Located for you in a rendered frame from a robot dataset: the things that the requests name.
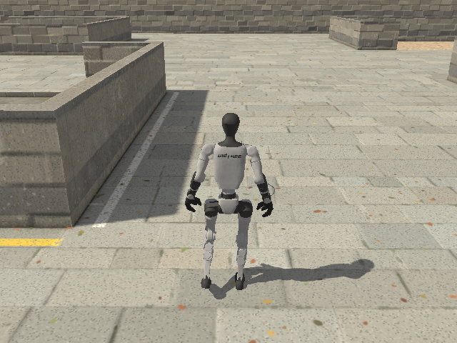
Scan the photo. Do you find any right robot forearm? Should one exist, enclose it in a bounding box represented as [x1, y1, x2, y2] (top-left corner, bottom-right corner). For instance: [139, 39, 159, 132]
[257, 173, 271, 204]

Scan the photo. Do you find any robot right upper arm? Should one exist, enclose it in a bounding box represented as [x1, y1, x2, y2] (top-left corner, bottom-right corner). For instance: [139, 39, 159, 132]
[245, 144, 265, 184]

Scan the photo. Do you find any robot right hand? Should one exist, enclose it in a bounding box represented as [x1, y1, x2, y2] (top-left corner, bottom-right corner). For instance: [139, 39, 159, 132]
[256, 202, 273, 217]

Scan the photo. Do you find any robot left hand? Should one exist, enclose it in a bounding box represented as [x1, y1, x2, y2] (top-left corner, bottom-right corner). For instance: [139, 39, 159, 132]
[185, 197, 201, 212]

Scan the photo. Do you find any robot left upper arm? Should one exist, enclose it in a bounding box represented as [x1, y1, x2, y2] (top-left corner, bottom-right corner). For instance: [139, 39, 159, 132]
[194, 144, 215, 183]

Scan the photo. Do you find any right robot shin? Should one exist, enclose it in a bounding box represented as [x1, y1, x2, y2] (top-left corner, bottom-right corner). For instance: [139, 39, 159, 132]
[236, 235, 248, 281]

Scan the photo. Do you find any left robot forearm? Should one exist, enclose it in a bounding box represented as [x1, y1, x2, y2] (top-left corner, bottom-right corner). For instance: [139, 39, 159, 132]
[186, 171, 201, 199]

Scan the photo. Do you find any robot torso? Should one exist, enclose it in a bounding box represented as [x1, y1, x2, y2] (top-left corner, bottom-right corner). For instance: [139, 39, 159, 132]
[213, 141, 246, 214]

